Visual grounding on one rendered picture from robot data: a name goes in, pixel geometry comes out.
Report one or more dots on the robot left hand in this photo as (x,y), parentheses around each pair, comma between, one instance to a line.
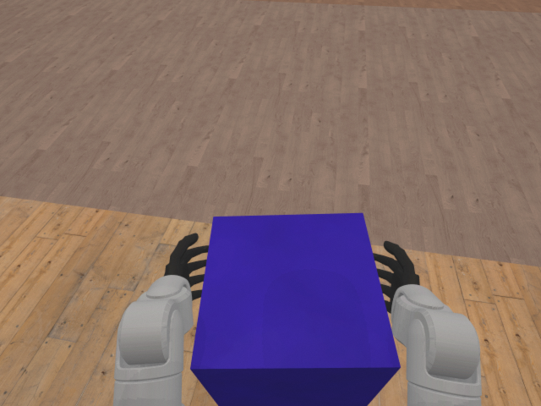
(179,258)

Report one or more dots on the carton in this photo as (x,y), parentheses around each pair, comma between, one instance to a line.
(292,313)

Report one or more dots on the right robot forearm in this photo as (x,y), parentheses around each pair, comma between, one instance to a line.
(443,350)

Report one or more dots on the left robot forearm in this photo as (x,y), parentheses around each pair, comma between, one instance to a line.
(149,352)

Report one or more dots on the robot right hand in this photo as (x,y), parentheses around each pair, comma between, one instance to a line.
(403,269)

